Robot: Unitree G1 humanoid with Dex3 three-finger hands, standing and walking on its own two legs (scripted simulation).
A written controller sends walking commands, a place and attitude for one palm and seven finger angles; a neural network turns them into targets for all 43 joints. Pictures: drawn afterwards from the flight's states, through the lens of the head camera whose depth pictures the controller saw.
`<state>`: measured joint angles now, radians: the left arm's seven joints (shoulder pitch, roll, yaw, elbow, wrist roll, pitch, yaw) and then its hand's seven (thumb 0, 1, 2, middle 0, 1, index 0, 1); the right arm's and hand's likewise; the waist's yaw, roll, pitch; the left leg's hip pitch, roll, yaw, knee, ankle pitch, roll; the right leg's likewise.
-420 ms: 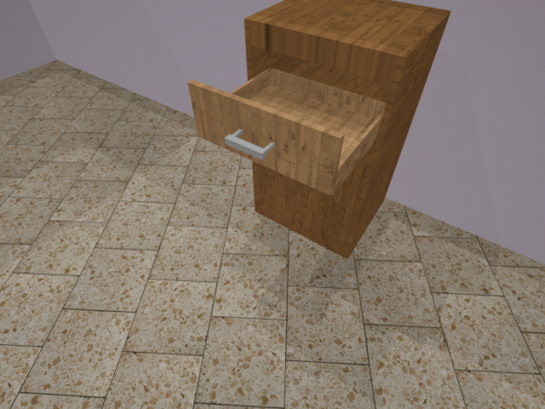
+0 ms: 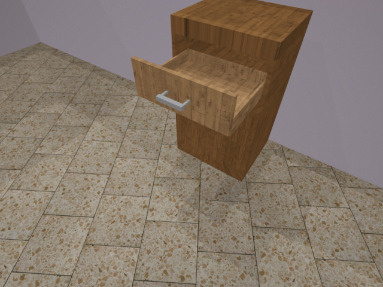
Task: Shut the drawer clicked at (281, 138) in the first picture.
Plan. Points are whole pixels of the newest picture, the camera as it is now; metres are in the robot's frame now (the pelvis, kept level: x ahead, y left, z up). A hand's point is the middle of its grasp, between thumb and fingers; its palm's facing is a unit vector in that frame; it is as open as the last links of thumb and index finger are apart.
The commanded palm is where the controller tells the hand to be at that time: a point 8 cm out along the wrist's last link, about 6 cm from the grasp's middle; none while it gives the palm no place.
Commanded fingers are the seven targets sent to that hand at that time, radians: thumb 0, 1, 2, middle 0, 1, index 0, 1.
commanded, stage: stand and wait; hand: left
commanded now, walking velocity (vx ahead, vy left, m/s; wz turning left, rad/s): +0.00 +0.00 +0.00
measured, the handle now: (173, 99) +0.77 +0.11 -0.05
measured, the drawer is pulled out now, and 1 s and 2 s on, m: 0.30 0.30 0.30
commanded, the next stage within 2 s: look at it before walking up in 0.40 s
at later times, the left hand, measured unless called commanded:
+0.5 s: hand out of the picture +0.06 +0.24 -0.16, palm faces -0.03 -0.95 -0.32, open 7.4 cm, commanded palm none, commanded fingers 0.00 0.90 0.90 -0.20 -0.30 -0.20 -0.30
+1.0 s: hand out of the picture +0.08 +0.24 -0.16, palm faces -0.02 -0.95 -0.32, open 7.4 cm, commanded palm none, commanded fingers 0.00 0.90 0.90 -0.20 -0.30 -0.20 -0.30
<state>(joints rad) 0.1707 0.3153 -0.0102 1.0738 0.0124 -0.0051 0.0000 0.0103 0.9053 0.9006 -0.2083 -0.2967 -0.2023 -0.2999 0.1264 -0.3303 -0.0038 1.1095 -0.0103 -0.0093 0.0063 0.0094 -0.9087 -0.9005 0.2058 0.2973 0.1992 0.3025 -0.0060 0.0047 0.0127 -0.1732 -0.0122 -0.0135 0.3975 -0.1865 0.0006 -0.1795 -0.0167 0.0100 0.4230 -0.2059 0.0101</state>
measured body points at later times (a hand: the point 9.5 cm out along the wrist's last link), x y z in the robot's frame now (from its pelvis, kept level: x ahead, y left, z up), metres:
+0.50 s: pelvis +0.00 +0.00 +0.00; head +0.01 -0.01 +0.45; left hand +0.06 +0.29 -0.13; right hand +0.06 -0.29 -0.14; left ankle +0.02 +0.12 -0.74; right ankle +0.02 -0.13 -0.74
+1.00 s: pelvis +0.02 +0.00 +0.00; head +0.02 +0.00 +0.45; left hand +0.08 +0.29 -0.13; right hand +0.09 -0.29 -0.13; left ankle +0.02 +0.12 -0.74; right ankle +0.02 -0.13 -0.74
